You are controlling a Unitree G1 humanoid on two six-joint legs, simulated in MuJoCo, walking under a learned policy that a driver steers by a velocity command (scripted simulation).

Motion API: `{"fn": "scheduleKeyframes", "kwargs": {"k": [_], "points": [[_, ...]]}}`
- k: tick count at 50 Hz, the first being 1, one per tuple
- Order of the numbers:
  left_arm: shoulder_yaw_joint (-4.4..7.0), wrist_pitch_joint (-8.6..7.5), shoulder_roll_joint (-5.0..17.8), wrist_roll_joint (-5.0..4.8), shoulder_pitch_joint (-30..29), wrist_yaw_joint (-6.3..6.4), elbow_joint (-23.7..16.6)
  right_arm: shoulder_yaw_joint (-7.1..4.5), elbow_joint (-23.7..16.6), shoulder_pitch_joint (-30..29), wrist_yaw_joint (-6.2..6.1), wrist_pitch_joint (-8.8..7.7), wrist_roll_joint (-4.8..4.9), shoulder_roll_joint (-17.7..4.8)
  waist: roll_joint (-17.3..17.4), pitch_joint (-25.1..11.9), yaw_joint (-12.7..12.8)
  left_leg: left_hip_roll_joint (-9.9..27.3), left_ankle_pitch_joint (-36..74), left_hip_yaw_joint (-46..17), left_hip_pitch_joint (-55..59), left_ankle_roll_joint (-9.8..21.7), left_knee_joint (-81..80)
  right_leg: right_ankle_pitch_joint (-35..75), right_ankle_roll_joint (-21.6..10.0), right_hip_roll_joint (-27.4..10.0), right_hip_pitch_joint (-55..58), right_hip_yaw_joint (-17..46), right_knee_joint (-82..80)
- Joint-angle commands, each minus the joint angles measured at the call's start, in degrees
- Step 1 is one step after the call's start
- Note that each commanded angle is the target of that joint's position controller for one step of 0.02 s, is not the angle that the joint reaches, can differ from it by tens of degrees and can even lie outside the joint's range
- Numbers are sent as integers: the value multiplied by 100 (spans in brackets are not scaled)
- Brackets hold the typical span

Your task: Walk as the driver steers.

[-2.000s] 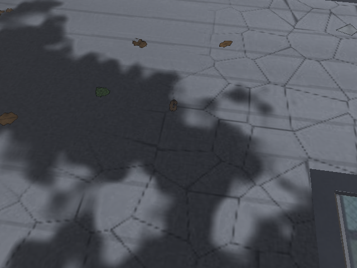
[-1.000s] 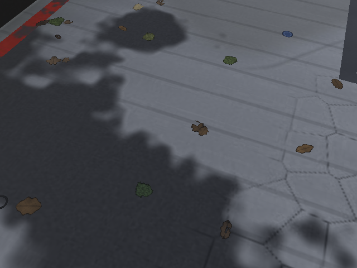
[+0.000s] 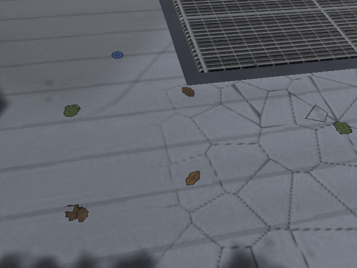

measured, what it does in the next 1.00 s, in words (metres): walks ahead, turning right: right foot, then left foot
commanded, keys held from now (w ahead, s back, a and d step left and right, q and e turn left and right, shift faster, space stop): e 0.56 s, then w+e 0.16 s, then w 0.28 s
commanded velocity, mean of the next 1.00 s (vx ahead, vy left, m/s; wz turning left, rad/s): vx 0.13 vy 0.00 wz -0.53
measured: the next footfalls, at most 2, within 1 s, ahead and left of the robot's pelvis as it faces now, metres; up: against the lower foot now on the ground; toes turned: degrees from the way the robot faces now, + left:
right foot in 0.28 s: +0.02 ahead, -0.14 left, +0.00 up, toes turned -12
left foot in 0.74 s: +0.10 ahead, +0.06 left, +0.00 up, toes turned -30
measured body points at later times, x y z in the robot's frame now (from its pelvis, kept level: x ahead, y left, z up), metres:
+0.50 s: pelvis -0.01 -0.04 +0.01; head +0.02 -0.09 +0.45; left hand +0.22 +0.18 -0.07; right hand +0.06 -0.37 -0.11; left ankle +0.04 +0.11 -0.66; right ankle -0.02 -0.14 -0.74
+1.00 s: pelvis +0.08 -0.07 +0.01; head +0.10 -0.06 +0.46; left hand +0.37 +0.06 -0.09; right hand -0.05 -0.32 -0.10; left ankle +0.07 +0.08 -0.74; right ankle +0.08 -0.25 -0.68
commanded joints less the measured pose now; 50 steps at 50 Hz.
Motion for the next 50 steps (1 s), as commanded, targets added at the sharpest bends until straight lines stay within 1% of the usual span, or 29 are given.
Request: {"fn": "scheduleKeyframes", "kwargs": {"k": [1,3,6,10,12,13,14,15,16,17,18,19,20,22,26,28,31,33,35,36,37,38,39,40,41,42,45,47,50], "points": [[147,50,360,-58,181,2,-320,-199,-458,-310,-85,4,33,-783,1109,-325,95,1232,2123,-811,915,1034,-908,330,274,-366,-566,-257,568],[93,37,234,-75,-160,-20,-490,-246,-413,-105,-124,67,9,-865,1294,-388,-117,1315,2134,-667,1296,1133,-922,404,348,-505,-610,-412,-49],[28,18,129,-32,-322,-103,-626,-344,-393,-88,-111,117,41,-1084,1398,-580,-216,1508,2178,-446,1355,1198,-881,303,301,-718,-10,-607,-999],[82,55,261,-36,-211,-205,-654,-418,-353,-165,-16,113,155,-1233,1491,-599,-188,1692,2079,-265,1193,1157,-774,451,59,-695,763,-942,-2088],[122,66,240,-40,77,-254,-571,-431,-321,-292,0,107,265,-1246,1404,-580,33,1663,1897,-84,1039,933,-439,1103,-203,-600,1332,-1106,-3128],[168,62,281,-28,320,-241,-470,-405,-253,-201,5,96,302,-1121,1241,-617,129,1523,1567,128,768,675,-78,1573,-388,-467,1891,-1113,-3726],[265,44,554,-21,529,-187,-442,-350,-144,93,35,81,224,-875,476,-669,127,1199,690,596,12,202,782,2635,-641,-806,2755,-424,-4135],[410,7,1326,20,628,-85,-590,-184,-426,60,80,71,-136,-448,-1587,-688,-59,370,-2412,1009,-1806,-423,2703,5008,-1449,-2457,3654,1828,-4036],[347,-130,1219,240,700,-148,-649,-264,-597,-554,19,32,-40,-730,-1242,-991,445,10,-2758,32,-2201,-486,3714,4893,-2367,-2909,3132,2354,-4201],[287,-237,1052,269,535,-167,-590,-322,-603,-741,-18,45,102,-912,-746,-775,397,112,-2329,-201,-2247,-411,4051,4179,-2210,-2579,2899,1913,-4331],[240,-285,882,163,221,-132,-552,-355,-537,-683,-54,67,127,-944,-548,-552,213,182,-1797,-273,-2276,-349,3955,3676,-1862,-2231,2724,1526,-4340],[171,-273,692,54,-13,-92,-576,-376,-434,-590,-100,92,77,-941,-409,-505,120,223,-1436,-315,-2245,-359,3817,3426,-1621,-2013,2643,1323,-4325],[132,-248,652,10,-178,-55,-594,-391,-415,-478,-113,107,42,-947,-496,-484,18,165,-1144,-296,-2031,-404,3805,3554,-1566,-1882,2415,1189,-4333],[94,-220,598,63,-188,4,-596,-378,-373,-333,-71,84,70,-846,-531,-640,-46,13,-792,-255,-1758,-460,3747,3629,-1576,-1732,2343,1101,-4333],[133,-195,699,37,-45,63,-528,-291,-428,-538,-32,52,96,-646,-509,-635,84,-106,-613,-323,-1592,-520,2496,3137,-1556,-1621,2497,1310,-4249],[162,-168,774,43,-64,60,-536,-275,-453,-608,4,32,107,-634,-578,-598,132,-172,-675,-366,-1327,-514,2016,2764,-1579,-1607,2354,1531,-4225],[158,-163,779,-4,18,4,-513,-288,-498,-640,101,-47,186,-711,-674,-504,231,-275,-826,-323,-895,-377,1324,379,-1633,-1493,1969,2039,-4538],[143,-181,783,-20,19,-40,-492,-313,-537,-603,162,-151,242,-757,-769,-355,198,-341,-988,-295,-533,-234,838,-343,-1626,-1436,1748,2349,-4609],[102,-186,707,-51,-108,-43,-494,-337,-443,-257,202,-273,281,-708,-661,-305,-67,-342,-494,-235,299,-60,-140,-658,-1460,-1213,1411,2428,-4442],[59,-193,581,-58,-166,-23,-513,-369,-341,32,194,-318,266,-727,-500,-321,-242,-211,-126,-245,996,69,-677,-781,-1266,-995,1016,2280,-4159],[-56,-221,212,-20,-136,-9,-537,-419,-242,553,165,-344,171,-943,47,-625,-388,638,-483,-966,2000,350,-851,-1142,-914,-653,289,1732,-3103],[-126,-291,-51,-64,-136,-6,-725,-480,-147,982,180,-354,-17,-1399,1322,-568,-343,1676,-2121,-2817,2354,982,-1467,-1003,-582,167,-892,460,-1580],[-21,-388,368,-55,-324,4,-814,-498,-148,842,229,-423,-56,-1382,1455,49,-298,2165,-2919,-3832,1771,1470,-1813,-713,-480,-232,-1520,527,-708],[47,-425,578,-46,-197,-15,-679,-392,-202,566,190,-446,55,-1043,1259,356,-163,1976,-2983,-3405,1611,1409,-1839,-234,-417,-416,-1661,537,-350],[56,-438,544,-10,-10,-36,-502,-327,-211,461,151,-445,126,-851,1166,398,-92,1667,-2627,-2907,1659,1207,-1840,127,-331,-466,-1660,440,-211],[56,-474,491,14,9,-62,-456,-298,-188,475,123,-430,148,-798,1113,383,-94,1498,-2224,-2540,1725,1079,-1851,451,-279,-521,-1711,356,-184],[-46,-611,164,14,-307,-165,-470,-256,-65,766,88,-453,104,-805,989,366,-235,1224,-886,-1625,1605,1047,-2003,1317,-171,-713,-1549,-64,-428],[-123,-656,11,27,-552,-203,-517,-255,-7,851,92,-440,147,-865,997,337,-327,1120,-303,-1207,1493,1061,-2067,1664,-90,-868,-1278,-392,-1045],[-220,-720,-178,-3,-979,-280,-603,-279,99,1020,116,-393,211,-1055,1041,369,-500,1029,321,-723,1159,1020,-2049,1933,-57,-851,-479,-683,-2193]]}}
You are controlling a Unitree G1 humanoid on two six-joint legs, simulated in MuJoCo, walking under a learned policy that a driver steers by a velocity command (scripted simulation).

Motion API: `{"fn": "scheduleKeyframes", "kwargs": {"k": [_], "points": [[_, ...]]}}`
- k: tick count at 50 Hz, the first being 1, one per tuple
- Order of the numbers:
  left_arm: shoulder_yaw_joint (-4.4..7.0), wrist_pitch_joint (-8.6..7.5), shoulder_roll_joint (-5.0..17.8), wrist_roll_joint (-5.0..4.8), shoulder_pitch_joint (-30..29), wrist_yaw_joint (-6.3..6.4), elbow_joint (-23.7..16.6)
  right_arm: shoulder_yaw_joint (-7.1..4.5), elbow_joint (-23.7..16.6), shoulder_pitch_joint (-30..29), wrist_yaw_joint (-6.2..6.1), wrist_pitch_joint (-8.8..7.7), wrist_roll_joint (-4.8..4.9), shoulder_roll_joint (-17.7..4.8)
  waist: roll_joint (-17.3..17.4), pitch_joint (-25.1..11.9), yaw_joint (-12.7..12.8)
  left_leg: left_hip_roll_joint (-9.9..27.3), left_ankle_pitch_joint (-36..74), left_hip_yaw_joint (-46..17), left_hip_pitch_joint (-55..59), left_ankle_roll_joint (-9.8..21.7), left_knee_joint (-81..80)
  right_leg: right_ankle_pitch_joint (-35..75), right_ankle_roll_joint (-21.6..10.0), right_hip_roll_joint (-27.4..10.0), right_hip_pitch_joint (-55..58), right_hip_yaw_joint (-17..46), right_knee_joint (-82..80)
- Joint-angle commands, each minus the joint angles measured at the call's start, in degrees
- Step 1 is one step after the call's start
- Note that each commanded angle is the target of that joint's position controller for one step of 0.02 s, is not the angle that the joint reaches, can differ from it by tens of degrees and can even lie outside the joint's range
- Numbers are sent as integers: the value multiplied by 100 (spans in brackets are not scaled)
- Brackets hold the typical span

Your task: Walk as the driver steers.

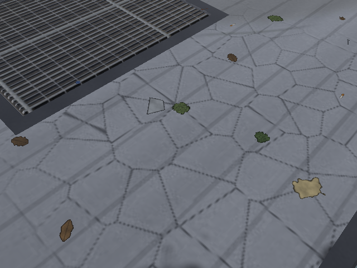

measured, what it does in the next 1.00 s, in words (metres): walks ahead: right foot, then left foot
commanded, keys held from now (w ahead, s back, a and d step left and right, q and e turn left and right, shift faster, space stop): w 1.00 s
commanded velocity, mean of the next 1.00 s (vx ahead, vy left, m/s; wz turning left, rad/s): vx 0.48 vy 0.00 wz -0.05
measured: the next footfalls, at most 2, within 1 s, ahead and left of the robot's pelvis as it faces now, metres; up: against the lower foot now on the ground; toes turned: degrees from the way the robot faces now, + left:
right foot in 0.16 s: +0.21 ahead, -0.15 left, +0.00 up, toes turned -1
left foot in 0.68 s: +0.55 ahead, +0.07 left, +0.00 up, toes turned +1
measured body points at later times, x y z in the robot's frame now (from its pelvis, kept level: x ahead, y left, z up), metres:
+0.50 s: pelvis +0.24 -0.06 +0.00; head +0.27 -0.07 +0.45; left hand +0.27 +0.22 -0.12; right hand +0.44 -0.32 -0.09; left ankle +0.43 +0.10 -0.69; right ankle +0.17 -0.15 -0.75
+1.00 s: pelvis +0.53 -0.02 +0.00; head +0.56 -0.01 +0.45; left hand +0.72 +0.24 -0.10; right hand +0.57 -0.30 -0.12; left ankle +0.51 +0.07 -0.75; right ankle +0.68 -0.20 -0.68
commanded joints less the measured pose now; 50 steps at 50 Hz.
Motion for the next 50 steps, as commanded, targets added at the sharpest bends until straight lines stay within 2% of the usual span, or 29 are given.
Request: {"fn": "scheduleKeyframes", "kwargs": {"k": [1,4,6,7,8,9,10,11,12,13,14,16,18,20,23,28,31,32,33,34,35,36,37,38,39,40,43,46,50], "points": [[-51,-199,101,-35,-1125,-96,-672,-251,-327,-196,8,-58,69,-1163,1017,536,-145,1103,758,-722,-422,960,-842,276,34,56,101,-384,-1009],[-4,-224,275,-96,-1170,-168,-705,-267,-201,-11,44,-9,160,-1287,1082,570,-75,1402,985,-822,-281,945,-728,190,-185,118,579,-434,-1540],[103,-231,471,-93,-633,-163,-569,-265,-162,-123,30,41,192,-1346,1064,323,374,1412,2287,-635,-224,781,-157,251,-441,288,1492,-550,-1976],[232,-215,688,-73,78,-120,-333,-217,-136,-73,20,48,182,-1220,869,-141,727,1149,3208,-307,-361,630,763,259,-613,422,2532,-628,-2150],[348,-192,949,-47,1027,-56,-138,-112,-209,-86,7,28,91,-982,599,-852,1187,888,2813,-32,-1158,396,2159,138,-849,-88,4033,-82,-2020],[449,-160,1616,88,1620,-5,-62,103,-507,244,3,-58,-35,-322,-1054,-1658,1079,52,-32,257,-3227,-52,4497,-800,-1657,-1753,5825,2632,-2410],[350,-184,1277,49,1732,-34,-29,38,-472,144,-4,-180,84,-663,-1230,-1966,1174,-123,-1566,-552,-3876,-46,5410,-1748,-2006,-2052,5631,4176,-3270],[220,-207,958,21,1295,-53,-7,-85,-583,-274,37,-225,235,-1060,-884,-1024,1070,248,-1195,-534,-4402,38,5726,-1894,-1769,-1868,5020,3346,-3332],[154,-207,762,17,970,-56,-21,-66,-627,-584,55,-242,214,-1035,-589,-520,944,494,-681,-385,-4349,109,5549,-1503,-1612,-1585,4313,2566,-3383],[100,-207,622,52,658,-70,-30,-60,-611,-709,55,-235,104,-942,-307,-178,774,643,-277,-336,-4179,93,5239,-995,-1526,-1315,3686,2064,-3532],[61,-232,511,108,453,-81,-46,-76,-583,-658,67,-191,52,-890,-372,-8,582,778,26,-371,-3866,70,4986,-457,-1470,-1122,3198,1695,-3694],[63,-299,475,96,304,-72,-2,-38,-483,-474,106,-89,44,-685,-388,32,374,803,342,-303,-3512,-24,4792,197,-1524,-987,2746,1255,-3962],[84,-372,552,66,342,-57,121,-20,-540,-661,88,-16,0,-634,-218,201,322,804,703,-263,-3648,-152,4393,706,-1580,-947,2573,900,-4126],[95,-381,603,54,463,-24,252,16,-680,-1098,81,-21,-37,-568,-95,368,416,782,1281,-247,-3788,-227,3629,1043,-1535,-865,2583,604,-4180],[117,-338,736,19,711,33,415,99,-850,-1794,162,-103,2,-419,-72,507,662,571,2183,-61,-3458,-187,2365,1093,-1361,-720,2544,230,-4233],[162,-229,893,-63,1242,67,766,101,-1148,-2547,330,-167,60,-507,-1,654,856,382,2179,-106,-3513,56,1441,1148,-1271,-1110,3440,300,-3950],[201,-124,1002,-56,1264,104,866,42,-1171,-2368,375,-175,36,-665,-143,413,649,167,1454,40,-3071,286,1248,2395,-1103,-1224,3980,299,-3373],[213,-92,1064,-40,1204,117,869,-25,-1092,-1992,347,-168,23,-795,-245,113,421,-30,1249,219,-2467,405,1222,3442,-1027,-1134,4039,221,-2853],[176,-50,1003,-11,1142,135,863,-152,-869,-1164,290,-154,16,-1017,-189,-442,-22,-177,1358,376,-1293,586,1142,4117,-877,-865,3808,0,-1822],[66,-49,773,104,1206,162,743,-254,-679,-143,222,-127,-26,-1367,194,-1318,-392,640,1707,-482,584,910,1492,2842,-683,-583,2663,-157,-183],[-162,-165,-5,77,2072,91,650,-351,-564,186,241,-120,-72,-1849,1783,-2199,40,2070,286,-3431,2669,1919,953,-1231,-250,546,301,-155,2054],[-69,-287,510,-26,1705,55,757,-208,-571,252,239,-103,16,-1246,1498,-2314,-242,2117,-428,-4338,2721,1882,216,-2268,-260,502,-383,610,2727],[32,-354,839,-188,1070,25,551,-137,-594,-157,206,-95,14,-1072,1142,-1292,-226,1948,-332,-3429,1995,1609,99,-1926,-300,197,-826,498,2857],[-2,-393,786,-174,687,44,441,-107,-634,-509,185,-88,-12,-985,605,-764,-69,1733,223,-2745,1156,1463,16,-1422,-322,-100,-731,302,2579],[8,-390,720,-68,477,62,401,-74,-633,-772,195,-96,-57,-868,390,-328,106,1522,898,-2249,400,1406,-132,-1108,-295,-283,-570,205,2184],[29,-340,671,-22,580,63,428,-34,-652,-907,200,-129,-123,-749,521,-259,312,1364,1287,-1928,-55,1363,-290,-876,-284,-442,-197,250,1953],[-29,-165,377,11,807,81,520,-53,-544,-954,218,-227,-48,-769,603,-135,535,1243,1680,-1392,-655,1482,-724,-677,-141,-537,151,156,1449],[-72,-136,291,70,204,95,327,-103,-390,-821,154,-225,-35,-940,515,175,430,1146,1800,-949,-741,1453,-982,147,5,-606,-210,96,520],[-135,-236,165,41,-586,8,170,-124,-233,-559,93,-152,19,-1077,501,344,138,892,1716,-405,-668,1175,-1010,1413,0,-395,66,-114,-1003]]}}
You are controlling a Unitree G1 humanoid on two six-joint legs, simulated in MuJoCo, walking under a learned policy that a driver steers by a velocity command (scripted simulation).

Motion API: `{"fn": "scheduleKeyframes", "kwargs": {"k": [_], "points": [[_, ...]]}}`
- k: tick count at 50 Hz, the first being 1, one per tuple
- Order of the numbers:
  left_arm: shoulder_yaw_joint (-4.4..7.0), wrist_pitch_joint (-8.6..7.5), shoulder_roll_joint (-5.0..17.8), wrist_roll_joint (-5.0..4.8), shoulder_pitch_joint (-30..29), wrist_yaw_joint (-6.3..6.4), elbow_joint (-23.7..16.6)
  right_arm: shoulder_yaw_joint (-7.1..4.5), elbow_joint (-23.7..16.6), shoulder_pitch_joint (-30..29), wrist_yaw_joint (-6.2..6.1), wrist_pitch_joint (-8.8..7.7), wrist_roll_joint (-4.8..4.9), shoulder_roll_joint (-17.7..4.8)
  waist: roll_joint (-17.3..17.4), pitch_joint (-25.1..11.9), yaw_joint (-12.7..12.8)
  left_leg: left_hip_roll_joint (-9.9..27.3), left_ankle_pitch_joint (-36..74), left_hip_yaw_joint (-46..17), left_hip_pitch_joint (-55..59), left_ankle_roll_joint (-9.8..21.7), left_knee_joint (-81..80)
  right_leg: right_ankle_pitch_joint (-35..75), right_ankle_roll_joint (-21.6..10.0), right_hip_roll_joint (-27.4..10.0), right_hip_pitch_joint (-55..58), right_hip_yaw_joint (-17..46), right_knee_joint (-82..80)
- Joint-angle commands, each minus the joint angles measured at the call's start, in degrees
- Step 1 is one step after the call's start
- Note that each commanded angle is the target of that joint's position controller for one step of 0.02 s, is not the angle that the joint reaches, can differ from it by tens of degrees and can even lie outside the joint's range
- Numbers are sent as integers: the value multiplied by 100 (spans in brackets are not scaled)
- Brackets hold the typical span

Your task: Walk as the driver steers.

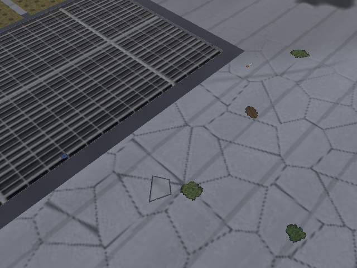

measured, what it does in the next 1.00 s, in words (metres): walks ahead, turning left: right foot, then left foot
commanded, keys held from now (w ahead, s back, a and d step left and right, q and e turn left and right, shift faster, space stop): w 0.16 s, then w+q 0.82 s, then q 0.02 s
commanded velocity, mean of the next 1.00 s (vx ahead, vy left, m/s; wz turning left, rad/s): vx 0.50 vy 0.00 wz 0.36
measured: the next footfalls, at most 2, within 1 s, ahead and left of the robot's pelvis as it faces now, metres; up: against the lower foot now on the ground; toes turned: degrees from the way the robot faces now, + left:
right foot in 0.20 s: +0.29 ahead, -0.16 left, +0.00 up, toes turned -1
left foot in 0.74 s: +0.56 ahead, +0.11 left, +0.00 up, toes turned +19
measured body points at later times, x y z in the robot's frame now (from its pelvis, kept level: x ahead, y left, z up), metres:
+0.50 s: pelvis +0.28 -0.07 +0.00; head +0.30 -0.07 +0.45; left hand +0.29 +0.22 -0.12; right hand +0.44 -0.33 -0.11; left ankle +0.37 +0.12 -0.67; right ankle +0.25 -0.16 -0.75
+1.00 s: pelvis +0.54 +0.04 +0.00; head +0.57 +0.07 +0.45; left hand +0.61 +0.37 -0.10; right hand +0.73 -0.18 -0.10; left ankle +0.52 +0.10 -0.75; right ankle +0.71 -0.10 -0.67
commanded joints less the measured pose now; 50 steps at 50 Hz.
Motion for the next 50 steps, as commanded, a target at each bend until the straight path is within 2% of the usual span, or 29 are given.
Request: {"fn": "scheduleKeyframes", "kwargs": {"k": [1,4,7,8,9,10,11,12,13,14,15,16,18,21,27,30,32,35,36,37,38,39,40,41,42,43,44,47,50], "points": [[9,-111,202,-26,-451,-67,-394,-239,-296,-119,-59,-60,56,-1019,519,144,4,1411,1009,-678,-373,822,-666,850,19,153,453,-192,-887],[22,-151,273,-70,-880,-154,-555,-259,-112,163,-67,27,89,-1080,544,245,-122,1656,982,-776,161,788,-465,726,-91,242,339,-171,-1331],[67,-184,408,-64,-894,-233,-620,-301,-2,188,-113,129,115,-1159,631,195,18,1902,1464,-888,717,655,-73,96,-317,331,443,-171,-1622],[105,-193,489,-58,-679,-238,-570,-313,5,123,-129,159,117,-1197,692,65,164,1894,2022,-858,804,589,198,-106,-406,430,786,-266,-1694],[193,-206,621,-33,-174,-216,-434,-300,3,39,-140,191,127,-1185,671,-229,482,1711,2836,-748,679,477,845,-115,-533,596,1616,-412,-1899],[342,-211,919,-8,726,-157,-189,-215,-23,60,-148,204,82,-990,546,-867,885,1387,2871,-560,164,300,1963,10,-727,485,3031,-317,-1833],[470,-186,1451,63,1666,-95,-79,-43,-198,304,-141,153,-96,-550,-382,-1858,1073,872,926,-311,-1348,25,3968,163,-1220,-857,5023,1181,-1534],[478,-146,1511,44,1817,-121,9,70,-211,824,-115,48,46,-140,-1551,-2408,853,66,-2400,-635,-3151,-201,5417,-1379,-1843,-1692,6152,3524,-2420],[342,-151,958,1,1679,-110,-33,-106,-187,283,-101,-9,217,-848,-736,-1755,1084,382,-2271,-1138,-3714,-156,5936,-2183,-1577,-1512,5643,3313,-2774],[270,-162,776,-9,1268,-91,-53,-177,-354,-190,-98,-30,281,-1016,-507,-1006,988,635,-1691,-1005,-3903,-114,5890,-1968,-1358,-1369,4899,2493,-2906],[200,-182,574,21,891,-105,-74,-181,-362,-418,-126,1,205,-940,-111,-572,812,869,-1215,-922,-3667,-138,5649,-1371,-1183,-1081,4161,1843,-3093],[187,-215,491,51,629,-103,-70,-199,-374,-337,-128,44,160,-845,-333,-382,601,1025,-838,-948,-3442,-203,5396,-973,-1198,-967,3686,1426,-3273],[181,-303,351,95,423,-97,-9,-202,-260,-80,-115,177,179,-654,-425,-273,400,1161,-501,-939,-2959,-306,5260,-422,-1166,-743,3167,755,-3586],[246,-375,501,115,430,-57,163,-188,-358,-282,-140,302,151,-473,-164,-24,345,1191,-39,-974,-3266,-426,4926,370,-1218,-745,3007,72,-3795],[305,-282,733,83,625,63,373,-108,-706,-1222,27,235,103,-269,19,255,660,1080,1360,-496,-3309,-396,3029,803,-1055,-595,3358,-976,-3918],[354,-166,854,13,946,87,536,-68,-986,-1740,134,234,105,-210,109,429,852,1032,1255,-278,-3542,-259,2496,1076,-1038,-807,3968,-1173,-3764],[387,-64,922,-46,1028,94,602,-80,-1154,-1910,203,241,110,-249,71,448,837,949,900,-121,-3609,-126,2301,1591,-974,-932,4390,-1287,-3500],[459,68,1153,-105,859,154,551,-224,-1228,-1515,247,294,108,-513,-228,-5,432,455,66,332,-2706,202,2287,4135,-793,-943,4652,-1516,-2426],[476,115,1214,-116,785,174,523,-336,-1123,-957,230,318,120,-704,-265,-328,97,230,-117,434,-1986,355,2253,4666,-724,-876,4540,-1572,-1601],[449,130,1170,-140,669,189,486,-516,-895,-40,158,336,128,-995,-119,-786,-422,17,207,377,-613,580,1837,4321,-546,-651,3952,-1689,-360],[321,71,824,28,838,184,380,-682,-737,667,22,408,143,-1494,735,-1269,-590,849,312,-1030,1084,926,1715,1723,-289,-301,2428,-1673,1456],[119,-114,178,91,1157,108,47,-692,-940,217,17,341,146,-1876,1889,-1794,112,2167,-718,-4516,2616,2115,805,-2987,37,1081,30,-833,3443],[205,-351,720,-84,621,-3,-15,-542,-1026,313,71,251,106,-1385,1076,-2114,-315,2317,-1086,-4909,2686,2031,258,-2951,-95,823,-538,344,3721],[224,-455,817,-260,210,-52,-182,-464,-993,159,77,171,63,-1110,801,-1335,-273,2139,-807,-4049,2084,1759,237,-2484,-234,570,-790,292,3443],[202,-496,719,-182,168,-19,-165,-423,-992,-173,90,117,76,-979,222,-737,37,1847,-88,-3325,1177,1529,241,-2047,-263,308,-588,254,2827],[244,-472,770,-18,185,27,-99,-369,-1046,-498,71,94,67,-786,186,-560,230,1628,512,-2833,583,1381,213,-1797,-223,128,-230,244,2294],[270,-403,790,32,308,21,-66,-327,-1140,-668,43,91,9,-715,312,-459,389,1485,931,-2595,158,1345,99,-1611,-171,49,106,260,2097],[244,-230,608,121,318,32,-120,-364,-1126,-605,-48,68,43,-862,351,-351,483,1317,1687,-2168,-478,1393,-89,-1259,132,88,340,96,1396],[171,-191,434,130,-341,51,-332,-408,-1042,-413,-166,118,57,-1022,470,-102,295,990,1935,-1730,-823,1140,-20,-243,323,295,351,-9,123]]}}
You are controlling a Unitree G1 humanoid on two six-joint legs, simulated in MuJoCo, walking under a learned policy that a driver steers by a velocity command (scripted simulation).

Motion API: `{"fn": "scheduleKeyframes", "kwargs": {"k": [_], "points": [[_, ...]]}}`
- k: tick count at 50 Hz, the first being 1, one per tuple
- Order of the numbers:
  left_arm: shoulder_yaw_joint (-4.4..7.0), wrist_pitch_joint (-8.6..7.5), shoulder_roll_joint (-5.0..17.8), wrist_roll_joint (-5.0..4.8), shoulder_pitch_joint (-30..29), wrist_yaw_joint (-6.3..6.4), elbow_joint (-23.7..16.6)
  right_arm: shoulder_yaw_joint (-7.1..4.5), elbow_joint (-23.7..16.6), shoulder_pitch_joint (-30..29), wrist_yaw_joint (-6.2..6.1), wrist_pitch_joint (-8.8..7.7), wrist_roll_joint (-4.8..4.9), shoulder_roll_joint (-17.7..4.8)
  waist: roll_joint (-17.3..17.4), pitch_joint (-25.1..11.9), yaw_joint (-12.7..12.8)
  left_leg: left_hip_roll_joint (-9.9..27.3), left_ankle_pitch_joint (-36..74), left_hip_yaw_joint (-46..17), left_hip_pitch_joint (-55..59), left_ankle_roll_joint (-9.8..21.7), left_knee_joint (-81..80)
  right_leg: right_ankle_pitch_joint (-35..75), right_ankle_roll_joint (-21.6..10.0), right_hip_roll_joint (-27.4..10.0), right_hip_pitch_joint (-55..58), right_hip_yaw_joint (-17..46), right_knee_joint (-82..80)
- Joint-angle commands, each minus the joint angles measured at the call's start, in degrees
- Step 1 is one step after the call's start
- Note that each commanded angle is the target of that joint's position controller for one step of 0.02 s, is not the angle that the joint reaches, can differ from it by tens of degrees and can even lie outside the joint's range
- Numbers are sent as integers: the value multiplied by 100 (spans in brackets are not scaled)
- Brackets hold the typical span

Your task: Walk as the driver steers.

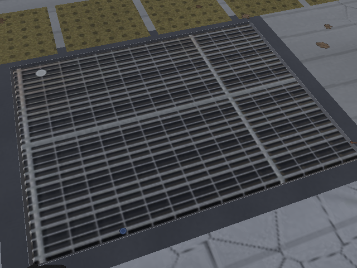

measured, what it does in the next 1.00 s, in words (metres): walks ahead: right foot, then left foot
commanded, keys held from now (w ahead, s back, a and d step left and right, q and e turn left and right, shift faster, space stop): q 0.24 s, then no key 0.76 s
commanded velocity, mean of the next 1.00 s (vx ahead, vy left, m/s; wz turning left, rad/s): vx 0.11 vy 0.00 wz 0.28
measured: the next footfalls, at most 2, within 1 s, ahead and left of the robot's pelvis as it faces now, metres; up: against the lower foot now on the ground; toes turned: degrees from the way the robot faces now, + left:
right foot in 0.22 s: +0.32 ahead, -0.13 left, +0.00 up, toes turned +13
left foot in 0.58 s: +0.21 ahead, +0.10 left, +0.00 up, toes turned +13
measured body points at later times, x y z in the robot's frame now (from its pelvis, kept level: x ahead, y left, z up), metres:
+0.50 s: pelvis +0.17 -0.04 -0.01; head +0.21 -0.03 +0.44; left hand +0.25 +0.25 -0.12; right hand +0.38 -0.28 -0.11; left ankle +0.15 +0.10 -0.72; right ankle +0.28 -0.13 -0.75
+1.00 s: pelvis +0.22 +0.00 -0.01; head +0.22 +0.00 +0.44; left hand +0.24 +0.28 -0.14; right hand +0.40 -0.21 -0.12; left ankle +0.17 +0.10 -0.75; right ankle +0.28 -0.13 -0.75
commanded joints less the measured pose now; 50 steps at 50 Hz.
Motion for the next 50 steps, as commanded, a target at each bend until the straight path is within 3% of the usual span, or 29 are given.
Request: {"fn": "scheduleKeyframes", "kwargs": {"k": [1,3,6,9,10,11,12,13,14,15,16,18,19,21,24,26,28,29,30,31,32,34,35,37,40,50], "points": [[49,-10,275,35,-272,12,-380,-289,-405,-190,-142,-38,17,-1047,458,-230,104,1091,2179,-873,-347,746,-517,1035,172,325,383,-261,-1201],[22,-39,217,8,-559,-34,-475,-314,-319,10,-188,59,27,-1089,596,-367,-51,950,2310,-808,-456,484,-252,1697,148,637,857,-370,-1875],[78,-40,359,-53,-720,-91,-574,-314,-234,167,-239,179,67,-1023,736,-490,-80,1067,1976,-1300,-83,314,202,1678,51,816,1023,-158,-2388],[192,-104,603,-24,-338,-109,-500,-302,-369,-119,-305,246,46,-911,921,-649,190,1134,1991,-1859,398,158,1004,1294,-187,781,1309,3,-2790],[226,-147,667,32,18,-80,-432,-269,-464,-316,-301,244,60,-817,860,-834,427,881,1978,-1760,320,-33,1560,1915,-345,647,1914,-73,-3213],[280,-163,962,150,528,-36,-427,-161,-627,-297,-287,221,-26,-506,294,-1584,568,516,802,-1414,-292,-300,2882,3555,-739,-309,3351,642,-2900],[257,-71,1067,248,670,-11,-440,-68,-503,1005,-264,220,-43,-140,-1211,-2338,24,-309,-3525,-939,-1794,-673,4529,5673,-1825,-1893,5107,2384,-2527],[286,47,957,10,736,-47,-378,-144,-385,1454,-228,242,42,-827,-1332,-2721,14,160,-3232,-846,-2241,-820,5374,3843,-2162,-2240,5086,3365,-2784],[179,123,551,-25,452,-22,-549,-255,-351,779,-257,339,92,-1166,-709,-2011,251,369,-2692,-695,-2506,-997,5706,2683,-1931,-1732,4511,2665,-3023],[90,216,348,9,195,-6,-564,-275,-426,270,-304,449,73,-1211,-354,-1504,303,490,-2297,-464,-2562,-1075,5612,1962,-1687,-1358,3851,1988,-3179],[28,285,255,16,-14,1,-573,-277,-471,37,-338,551,32,-1152,-284,-1102,271,590,-2130,-396,-2418,-1120,5457,1590,-1603,-1082,3181,1593,-3364],[45,341,381,77,-209,9,-464,-172,-516,59,-323,622,18,-741,-547,-666,80,673,-1913,-148,-1721,-1099,4613,1376,-1499,-645,2146,885,-3722],[55,340,392,82,-234,5,-410,-115,-500,119,-321,599,-4,-561,-627,-688,47,658,-1894,-10,-1468,-1095,4147,1636,-1524,-547,2040,637,-3750],[77,340,437,42,-236,2,-324,-38,-481,68,-307,537,-73,-417,-661,-918,79,736,-1748,98,-1030,-1059,3300,2239,-1639,-601,2117,435,-3673],[117,402,586,-50,-119,-5,-205,-17,-481,-145,-240,517,-66,-505,-708,-1117,219,796,-1167,184,-583,-954,2340,1865,-1711,-763,2297,498,-3647],[92,460,593,-102,-177,-15,-155,-25,-415,-125,-185,525,-74,-521,-631,-1003,122,725,-567,315,-115,-804,1464,845,-1566,-682,2078,463,-3597],[-14,463,353,-124,28,-43,-4,-22,-433,-207,-157,518,-169,-562,-455,-802,59,797,28,169,568,-523,488,-242,-1060,-425,1539,334,-3483],[-92,427,154,-26,181,-82,17,-57,-553,-278,-194,516,-246,-878,183,-800,192,1531,385,-703,794,-242,157,-778,-627,-96,1229,5,-2965],[-129,402,-66,29,444,-88,22,-55,-528,-663,-193,516,-265,-984,1259,-698,615,1901,-599,-1102,-237,158,-68,-870,-262,437,1731,-647,-2753],[-102,416,146,87,191,-61,78,43,-622,-940,-150,455,-273,-588,1082,-477,446,1674,-1511,-996,-779,124,-279,-402,-129,431,2221,-538,-2697],[-87,419,175,89,104,-61,101,94,-554,-961,-127,393,-314,-433,1019,-353,439,1457,-1847,-800,-876,-93,-260,-63,-105,419,2352,-523,-2777],[-62,445,293,85,254,-21,254,81,-466,-896,-110,295,-279,-511,974,-201,418,1266,-1570,-607,-886,-325,-135,190,-125,334,2411,-460,-2852],[-46,438,365,54,287,-25,311,96,-442,-778,-121,272,-249,-491,780,-132,385,1206,-1271,-529,-824,-379,-42,189,-181,291,2334,-411,-2913],[-60,403,304,27,312,-33,425,94,-363,-605,-141,256,-204,-505,483,-178,337,1142,-798,-432,-564,-390,176,247,-219,284,2260,-412,-2960],[-69,381,265,10,341,-16,592,98,-333,-591,-166,255,-186,-467,319,-304,316,1098,-202,-359,-369,-347,322,491,-185,265,2332,-406,-2947],[-48,478,335,-47,380,112,1106,71,-24,-531,-145,232,-142,-365,197,-481,350,977,848,-174,-134,-355,411,1025,-185,209,2677,-381,-2822]]}}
